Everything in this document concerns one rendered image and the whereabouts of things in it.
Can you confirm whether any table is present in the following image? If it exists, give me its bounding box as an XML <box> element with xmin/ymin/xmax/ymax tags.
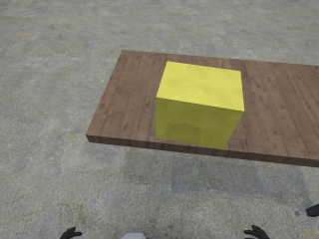
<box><xmin>86</xmin><ymin>50</ymin><xmax>319</xmax><ymax>217</ymax></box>

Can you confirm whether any robot left hand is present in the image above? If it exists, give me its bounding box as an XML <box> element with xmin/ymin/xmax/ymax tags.
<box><xmin>60</xmin><ymin>227</ymin><xmax>83</xmax><ymax>239</ymax></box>

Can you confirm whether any robot right hand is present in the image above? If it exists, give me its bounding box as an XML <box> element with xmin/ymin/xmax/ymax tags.
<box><xmin>243</xmin><ymin>224</ymin><xmax>270</xmax><ymax>239</ymax></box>

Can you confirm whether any carton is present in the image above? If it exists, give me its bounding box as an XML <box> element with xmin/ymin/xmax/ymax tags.
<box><xmin>156</xmin><ymin>61</ymin><xmax>245</xmax><ymax>150</ymax></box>

